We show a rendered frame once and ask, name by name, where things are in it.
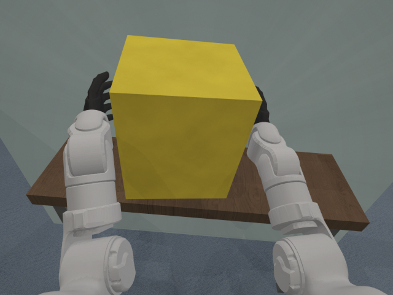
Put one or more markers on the carton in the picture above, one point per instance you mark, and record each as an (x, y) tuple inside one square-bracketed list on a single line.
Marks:
[(183, 112)]

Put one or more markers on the table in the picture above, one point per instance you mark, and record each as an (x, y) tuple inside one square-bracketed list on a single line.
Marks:
[(246, 200)]

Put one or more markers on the robot left hand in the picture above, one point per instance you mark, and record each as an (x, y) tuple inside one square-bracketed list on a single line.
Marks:
[(96, 98)]

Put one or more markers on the robot right hand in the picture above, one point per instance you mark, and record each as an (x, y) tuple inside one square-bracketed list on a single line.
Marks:
[(263, 114)]

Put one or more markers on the robot right forearm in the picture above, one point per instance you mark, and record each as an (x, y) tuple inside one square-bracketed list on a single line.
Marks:
[(291, 208)]

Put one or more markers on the left robot upper arm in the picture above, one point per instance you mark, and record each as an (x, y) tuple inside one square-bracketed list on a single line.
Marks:
[(98, 266)]

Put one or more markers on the robot left forearm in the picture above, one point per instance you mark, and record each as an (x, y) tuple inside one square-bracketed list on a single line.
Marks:
[(89, 176)]

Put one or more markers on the right robot upper arm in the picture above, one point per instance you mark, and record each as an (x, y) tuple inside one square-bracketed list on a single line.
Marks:
[(313, 265)]

